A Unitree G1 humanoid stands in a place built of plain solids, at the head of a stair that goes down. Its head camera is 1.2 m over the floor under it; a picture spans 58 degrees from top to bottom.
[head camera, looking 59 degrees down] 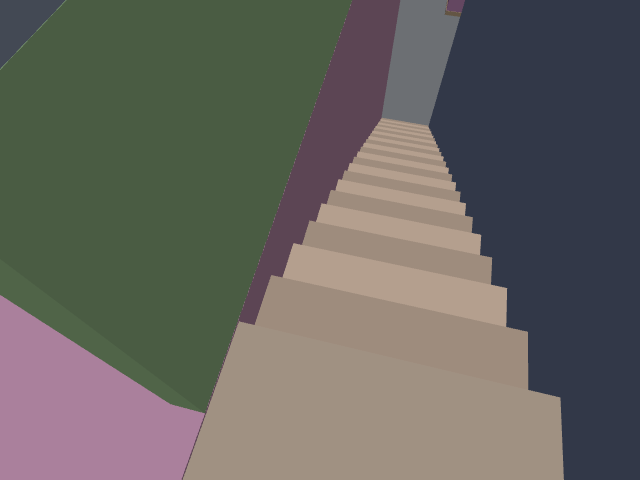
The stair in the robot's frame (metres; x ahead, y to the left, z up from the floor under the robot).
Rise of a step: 0.20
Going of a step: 0.26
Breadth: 0.90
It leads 14 degrees to the right of straight ahead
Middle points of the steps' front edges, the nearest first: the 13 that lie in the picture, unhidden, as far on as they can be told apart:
0.34 -0.20 0.00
0.59 -0.26 -0.20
0.85 -0.32 -0.41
1.10 -0.38 -0.61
1.35 -0.45 -0.82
1.61 -0.51 -1.02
1.86 -0.57 -1.22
2.12 -0.63 -1.43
2.37 -0.69 -1.63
2.62 -0.75 -1.84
2.88 -0.82 -2.04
3.13 -0.88 -2.25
3.38 -0.94 -2.45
